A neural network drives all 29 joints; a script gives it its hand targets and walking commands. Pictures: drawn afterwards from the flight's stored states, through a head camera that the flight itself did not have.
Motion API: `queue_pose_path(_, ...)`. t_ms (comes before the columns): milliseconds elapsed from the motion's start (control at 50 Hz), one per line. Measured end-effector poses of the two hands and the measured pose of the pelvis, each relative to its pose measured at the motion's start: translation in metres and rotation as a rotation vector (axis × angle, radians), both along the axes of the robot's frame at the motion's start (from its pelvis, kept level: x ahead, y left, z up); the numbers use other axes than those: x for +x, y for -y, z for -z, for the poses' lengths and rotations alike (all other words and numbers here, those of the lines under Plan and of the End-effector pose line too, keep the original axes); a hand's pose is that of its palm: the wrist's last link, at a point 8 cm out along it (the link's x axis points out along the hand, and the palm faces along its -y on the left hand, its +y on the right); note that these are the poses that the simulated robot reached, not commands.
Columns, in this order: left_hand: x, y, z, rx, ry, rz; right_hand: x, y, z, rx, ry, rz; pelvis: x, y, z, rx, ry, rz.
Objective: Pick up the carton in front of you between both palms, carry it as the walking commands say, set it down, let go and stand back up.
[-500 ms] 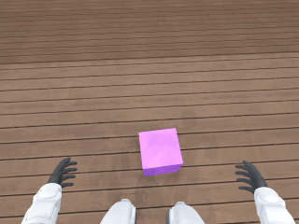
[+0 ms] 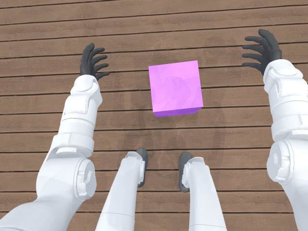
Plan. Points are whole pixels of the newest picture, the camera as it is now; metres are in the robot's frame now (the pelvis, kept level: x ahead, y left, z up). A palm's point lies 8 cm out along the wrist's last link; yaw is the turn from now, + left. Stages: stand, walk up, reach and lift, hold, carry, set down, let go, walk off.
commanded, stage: reach and lift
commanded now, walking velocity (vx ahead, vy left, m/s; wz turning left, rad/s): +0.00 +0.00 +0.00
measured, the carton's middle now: (174, 92) +0.52 -0.01 -0.54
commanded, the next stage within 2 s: none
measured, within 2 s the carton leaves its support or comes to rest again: leaves its support in 1.92 s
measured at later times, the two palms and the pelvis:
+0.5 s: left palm (117, 74) +0.50 +0.18 -0.22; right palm (235, 63) +0.56 -0.19 -0.22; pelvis +0.03 +0.00 -0.08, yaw +2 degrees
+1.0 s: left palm (131, 91) +0.49 +0.18 -0.44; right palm (215, 84) +0.55 -0.18 -0.44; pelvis -0.03 +0.01 -0.27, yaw +3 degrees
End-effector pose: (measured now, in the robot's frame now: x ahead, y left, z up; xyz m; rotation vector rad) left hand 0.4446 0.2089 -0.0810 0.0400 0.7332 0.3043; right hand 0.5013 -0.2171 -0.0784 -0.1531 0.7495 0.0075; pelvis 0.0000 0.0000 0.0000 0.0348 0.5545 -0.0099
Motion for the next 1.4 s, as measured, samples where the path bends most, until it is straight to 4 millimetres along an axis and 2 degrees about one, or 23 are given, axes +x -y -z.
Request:
queue_pose_path(100,0.031,0.014,0.012,-0.018,0.041,-0.015,0.036,-0.011,0.011,0.032,0.038,-0.014,-0.004,0.002,0.011,0.008,-0.077,0.005)
queue_pose_path(200,0.054,0.024,0.029,-0.022,0.074,-0.020,0.063,-0.018,0.026,0.040,0.071,-0.029,0.002,0.004,0.016,0.015,-0.145,0.007)
queue_pose_path(300,0.061,0.028,0.051,-0.021,0.078,-0.018,0.072,-0.022,0.051,0.044,0.073,-0.025,0.014,0.005,0.021,0.021,-0.214,0.007)
queue_pose_path(400,0.058,0.027,0.088,-0.023,0.058,-0.016,0.068,-0.027,0.089,0.050,0.056,-0.008,0.025,0.004,0.039,0.027,-0.291,0.004)
queue_pose_path(520,0.053,0.026,0.152,-0.031,0.033,0.001,0.052,-0.027,0.157,0.042,0.029,0.033,0.024,-0.003,0.085,0.027,-0.359,-0.002)
queue_pose_path(620,0.052,0.027,0.211,-0.039,0.032,0.017,0.043,-0.020,0.218,0.024,0.038,0.053,0.012,-0.010,0.134,0.027,-0.357,-0.005)
queue_pose_path(700,0.049,0.025,0.252,-0.041,0.035,0.019,0.042,-0.018,0.258,0.021,0.055,0.055,-0.001,-0.014,0.175,0.029,-0.317,-0.006)
queue_pose_path(780,0.048,0.024,0.283,-0.045,0.036,0.016,0.045,-0.021,0.287,0.025,0.066,0.051,-0.014,-0.016,0.210,0.030,-0.260,-0.010)
queue_pose_path(860,0.049,0.025,0.309,-0.051,0.023,0.016,0.047,-0.026,0.312,0.031,0.052,0.047,-0.025,-0.016,0.237,0.030,-0.204,-0.015)
queue_pose_path(1080,0.051,0.029,0.380,-0.049,-0.034,0.036,0.046,-0.035,0.386,0.042,0.005,0.039,-0.033,-0.011,0.282,0.034,-0.105,-0.026)
queue_pose_path(1140,0.058,0.026,0.388,-0.046,-0.020,0.032,0.047,-0.035,0.401,0.037,0.017,0.035,-0.032,-0.009,0.291,0.035,-0.082,-0.034)
queue_pose_path(1200,0.061,0.026,0.391,-0.046,-0.014,0.033,0.048,-0.037,0.407,0.037,0.025,0.030,-0.028,-0.008,0.296,0.036,-0.065,-0.035)
queue_pose_path(1400,0.060,0.040,0.384,-0.060,-0.014,0.052,0.047,-0.040,0.392,0.046,0.037,0.026,-0.022,-0.010,0.299,0.036,-0.086,-0.032)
